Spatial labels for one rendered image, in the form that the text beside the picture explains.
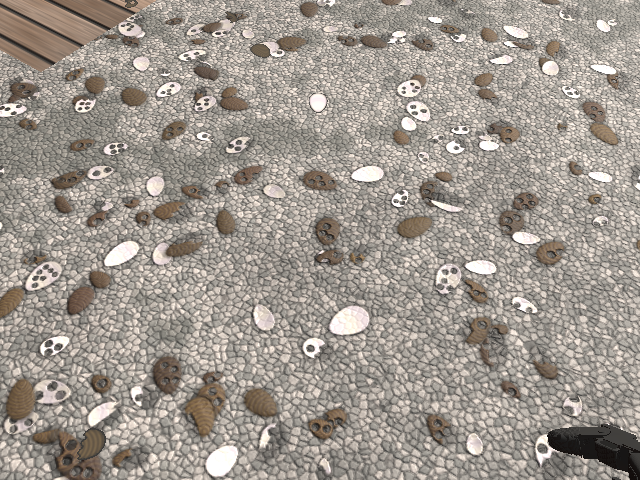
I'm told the robot right hand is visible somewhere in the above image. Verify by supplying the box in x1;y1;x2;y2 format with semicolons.
547;424;640;480

